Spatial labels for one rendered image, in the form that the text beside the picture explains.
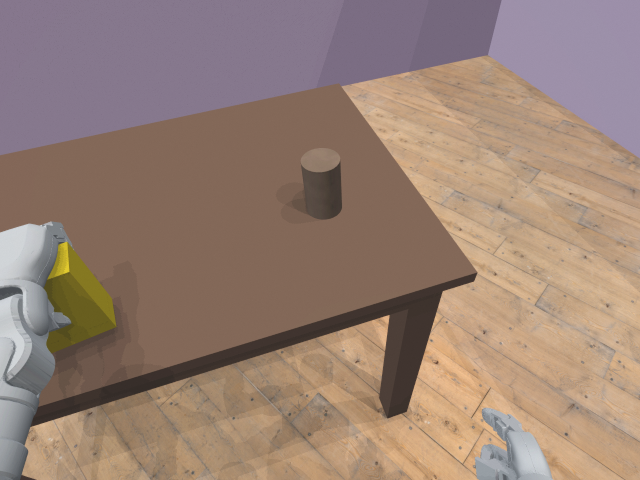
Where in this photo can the right robot hand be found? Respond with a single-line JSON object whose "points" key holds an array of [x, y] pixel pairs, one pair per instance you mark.
{"points": [[523, 455]]}

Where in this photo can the left robot hand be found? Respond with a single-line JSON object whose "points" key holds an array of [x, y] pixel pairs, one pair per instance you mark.
{"points": [[29, 253]]}

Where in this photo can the sponge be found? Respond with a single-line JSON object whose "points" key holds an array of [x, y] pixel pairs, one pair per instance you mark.
{"points": [[73, 290]]}

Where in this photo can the table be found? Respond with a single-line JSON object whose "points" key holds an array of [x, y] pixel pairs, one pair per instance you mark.
{"points": [[197, 227]]}

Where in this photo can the robot left forearm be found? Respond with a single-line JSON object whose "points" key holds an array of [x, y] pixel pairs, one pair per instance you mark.
{"points": [[26, 367]]}

